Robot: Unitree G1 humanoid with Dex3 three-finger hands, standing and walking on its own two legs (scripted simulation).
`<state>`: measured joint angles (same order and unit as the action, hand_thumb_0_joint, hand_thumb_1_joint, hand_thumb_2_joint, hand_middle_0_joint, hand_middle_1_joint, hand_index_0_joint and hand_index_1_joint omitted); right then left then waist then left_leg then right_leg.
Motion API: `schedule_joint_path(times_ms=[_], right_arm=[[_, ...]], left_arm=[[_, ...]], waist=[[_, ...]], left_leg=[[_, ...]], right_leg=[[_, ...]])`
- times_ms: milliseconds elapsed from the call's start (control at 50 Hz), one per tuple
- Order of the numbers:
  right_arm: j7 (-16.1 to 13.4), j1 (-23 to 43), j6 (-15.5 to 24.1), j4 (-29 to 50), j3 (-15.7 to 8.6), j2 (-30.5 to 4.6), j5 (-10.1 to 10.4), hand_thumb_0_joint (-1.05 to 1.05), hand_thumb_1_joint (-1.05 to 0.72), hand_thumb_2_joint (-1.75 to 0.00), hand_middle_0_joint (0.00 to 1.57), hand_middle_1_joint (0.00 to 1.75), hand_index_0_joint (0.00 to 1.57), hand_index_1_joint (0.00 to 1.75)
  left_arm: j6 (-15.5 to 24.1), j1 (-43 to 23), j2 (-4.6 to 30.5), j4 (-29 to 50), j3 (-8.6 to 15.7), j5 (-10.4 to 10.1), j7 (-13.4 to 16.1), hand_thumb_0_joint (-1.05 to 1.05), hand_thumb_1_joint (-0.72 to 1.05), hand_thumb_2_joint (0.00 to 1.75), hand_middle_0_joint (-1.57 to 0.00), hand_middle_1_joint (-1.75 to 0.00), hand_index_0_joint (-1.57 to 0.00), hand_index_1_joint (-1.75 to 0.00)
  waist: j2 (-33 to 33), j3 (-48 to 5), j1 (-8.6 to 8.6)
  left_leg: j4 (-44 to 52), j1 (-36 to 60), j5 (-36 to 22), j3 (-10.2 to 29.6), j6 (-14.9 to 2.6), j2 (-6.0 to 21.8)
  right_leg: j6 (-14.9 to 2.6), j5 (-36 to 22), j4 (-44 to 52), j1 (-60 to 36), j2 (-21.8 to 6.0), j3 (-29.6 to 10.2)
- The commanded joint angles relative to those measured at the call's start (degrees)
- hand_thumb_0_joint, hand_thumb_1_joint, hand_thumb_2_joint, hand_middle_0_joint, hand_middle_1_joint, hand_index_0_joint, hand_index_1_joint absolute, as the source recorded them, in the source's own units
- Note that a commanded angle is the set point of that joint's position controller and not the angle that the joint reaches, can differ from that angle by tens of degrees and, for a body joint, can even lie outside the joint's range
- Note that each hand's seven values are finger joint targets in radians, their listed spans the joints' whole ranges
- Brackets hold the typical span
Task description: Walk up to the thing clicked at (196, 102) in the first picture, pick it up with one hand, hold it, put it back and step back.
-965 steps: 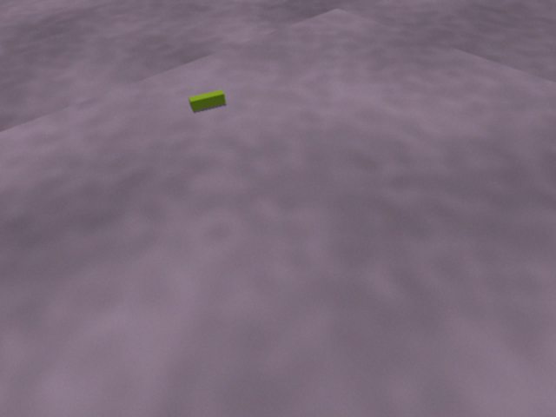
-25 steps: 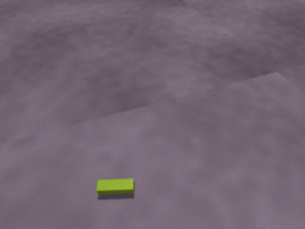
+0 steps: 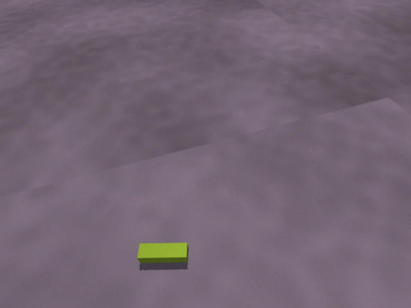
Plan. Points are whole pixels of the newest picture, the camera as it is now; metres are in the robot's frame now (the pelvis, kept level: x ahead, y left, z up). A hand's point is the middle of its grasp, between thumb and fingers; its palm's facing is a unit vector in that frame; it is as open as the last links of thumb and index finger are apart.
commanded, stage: walk up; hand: left
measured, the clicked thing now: (163, 252) +0.51 +0.25 -0.75
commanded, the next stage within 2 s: none
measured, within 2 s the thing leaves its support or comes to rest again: neither
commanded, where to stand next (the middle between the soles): +0.10 +0.01 m, yaw -2 degrees
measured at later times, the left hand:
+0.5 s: hand out of the picture +0.08 +0.27 -0.16, palm faces +0.00 -0.94 -0.35, open 7.4 cm
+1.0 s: hand (109, 303) +0.19 +0.25 -0.18, palm faces -0.05 -0.91 -0.40, open 7.4 cm
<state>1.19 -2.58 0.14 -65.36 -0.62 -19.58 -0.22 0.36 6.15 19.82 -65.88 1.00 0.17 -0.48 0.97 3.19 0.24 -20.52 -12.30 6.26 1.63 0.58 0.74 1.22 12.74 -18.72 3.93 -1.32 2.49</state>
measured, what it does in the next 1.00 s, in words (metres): steps on the spot: right foot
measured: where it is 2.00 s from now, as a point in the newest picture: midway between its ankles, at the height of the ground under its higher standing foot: outside the picture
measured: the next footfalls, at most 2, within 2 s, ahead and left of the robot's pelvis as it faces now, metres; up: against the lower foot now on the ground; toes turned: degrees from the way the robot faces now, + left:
right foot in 0.96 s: +0.16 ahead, -0.13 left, +0.00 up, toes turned +0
left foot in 1.34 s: +0.05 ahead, +0.11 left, +0.00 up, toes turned +2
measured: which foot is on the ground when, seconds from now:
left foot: down 0.00-0.98, up 1.00-1.00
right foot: down 0.00-0.56, up 0.58-0.94, down 0.96-1.00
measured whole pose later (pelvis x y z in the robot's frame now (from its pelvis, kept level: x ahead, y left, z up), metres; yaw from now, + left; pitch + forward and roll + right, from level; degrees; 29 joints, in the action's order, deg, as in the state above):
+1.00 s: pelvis +0.08 -0.02 -0.04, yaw -1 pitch -2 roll +0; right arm -1.5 -6.1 -2.5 -49.2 -3.1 -23.8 0.4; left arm -2.9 6.5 22.2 -51.0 3.7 0.4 -0.7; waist 1.5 11.7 -1.0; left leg -49.3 -21.8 25.6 1.2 0.3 4.1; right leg -0.9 18.1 -42.3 21.5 0.9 -0.6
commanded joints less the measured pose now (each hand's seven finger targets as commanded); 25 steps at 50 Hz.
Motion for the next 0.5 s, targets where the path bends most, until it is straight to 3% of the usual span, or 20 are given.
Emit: schedule_joint_path(times_ms=[0,280,300,320,340,360,380,400,460,480], right_arm=[[-1.0,2.4,0.9,3.3,-2.1,-12.2,0.1,0.0,-0.9,-0.9,0.2,0.3,0.2,0.3],[-1.0,1.4,1.0,3.6,-1.8,-11.8,0.1,0.0,-0.9,-0.9,0.2,0.3,0.2,0.3],[-0.1,-2.9,1.0,5.6,-3.7,-14.8,-0.9,0.0,-0.9,-0.9,0.2,0.3,0.2,0.3],[0.3,-2.2,0.8,5.9,-4.2,-15.3,-1.6,0.0,-0.9,-0.9,0.2,0.3,0.2,0.3],[0.7,0.2,0.4,7.4,-4.4,-14.6,-1.9,0.0,-0.9,-0.9,0.2,0.3,0.2,0.3],[1.1,1.5,0.3,9.0,-4.5,-13.4,-2.0,0.0,-0.9,-0.9,0.2,0.3,0.2,0.3],[1.3,1.1,0.5,9.6,-4.7,-13.2,-2.3,0.0,-0.9,-0.9,0.2,0.3,0.2,0.3],[1.4,0.1,1.0,10.0,-4.8,-13.3,-2.1,0.0,-0.9,-0.9,0.2,0.3,0.2,0.3],[2.1,-5.6,1.8,10.9,-5.4,-12.7,-1.7,0.0,-0.9,-0.9,0.2,0.3,0.2,0.3],[1.8,-8.6,2.3,9.9,-5.7,-12.3,-1.6,0.0,-0.9,-0.9,0.2,0.3,0.2,0.3]], left_arm=[[1.1,-2.3,12.7,3.5,2.1,0.3,0.8,0.0,0.9,0.9,-0.2,-0.3,-0.2,-0.3],[1.1,-2.1,12.8,4.2,2.5,0.3,0.9,0.0,0.9,0.9,-0.2,-0.3,-0.2,-0.3],[1.7,2.1,15.1,6.1,3.5,1.3,0.2,0.0,0.9,0.9,-0.2,-0.3,-0.2,-0.3],[1.7,3.9,16.1,5.8,4.1,2.1,-0.1,0.0,0.9,0.9,-0.2,-0.3,-0.2,-0.3],[1.7,5.0,17.4,5.9,5.0,2.3,0.0,0.0,0.9,0.9,-0.2,-0.3,-0.2,-0.3],[2.0,4.6,18.8,7.4,5.7,2.4,0.2,0.0,0.9,0.9,-0.2,-0.3,-0.2,-0.3],[2.6,4.7,18.8,8.6,5.9,2.5,0.4,0.0,0.9,0.9,-0.2,-0.3,-0.2,-0.3],[2.9,4.9,18.2,9.3,6.0,2.5,0.5,0.0,0.9,0.9,-0.2,-0.3,-0.2,-0.3],[2.8,0.6,18.2,12.5,6.1,2.7,-0.2,0.0,0.9,0.9,-0.2,-0.3,-0.2,-0.3],[2.3,-1.2,17.1,13.5,5.5,2.4,-0.6,0.0,0.9,0.9,-0.2,-0.3,-0.2,-0.3]], waist=[[-0.9,-4.5,-0.49],[-0.8,-5.5,-0.21],[-1.1,-9.5,0.09],[-1.8,-6.0,1.17],[-5.1,-0.5,2.37],[-10.1,4.5,3.08],[-8.6,8.1,3.28],[-7.0,7.8,2.92],[-10.5,3.1,-0.59],[-10.0,2.2,-2.45]], left_leg=[[3.2,3.8,-2.9,5.6,-1.64,5.9],[2.4,4.4,-6.6,5.1,-1.49,5.8],[-0.7,4.1,19.6,2.0,-3.42,1.6],[-3.2,-2.7,27.7,1.7,-3.24,1.0],[-9.1,-11.3,25.8,0.1,-2.3,-0.1],[-17.5,-16.8,18.0,-2.1,-1.39,-0.1],[-20.8,-20.3,15.0,-0.1,-0.69,2.5],[-21.3,-21.2,14.9,0.8,-0.96,3.7],[-13.9,-10.1,17.5,-0.4,-1.72,4.7],[-7.7,-2.6,12.3,-2.5,-1.63,3.2]], right_leg=[[-1.95,-4.3,4.2,2.7,-6.1,-4.9],[-1.86,-6.7,4.1,0.8,-6.2,-4.7],[-4.38,17.5,3.8,-1.4,-4.1,-4.7],[-6.26,27.2,4.7,-1.1,-6.5,-8.9],[-8.04,33.6,8.0,-0.9,-9.8,-13.6],[-10.77,34.5,12.9,0.0,-15.5,-18.9],[-12.76,27.9,13.9,-0.4,-18.3,-21.3],[-14.04,20.8,13.1,-1.9,-18.7,-19.9],[-12.02,13.0,8.1,0.8,-14.5,-11.6],[-10.37,5.9,3.1,4.5,-12.1,-7.6]])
